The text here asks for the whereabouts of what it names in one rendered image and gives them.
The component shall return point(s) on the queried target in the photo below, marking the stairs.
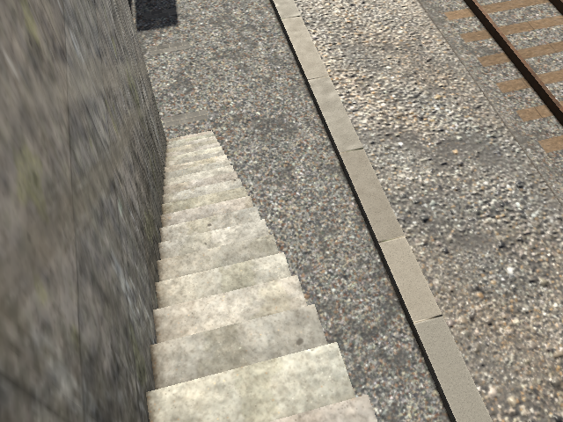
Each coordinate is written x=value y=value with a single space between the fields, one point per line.
x=236 y=341

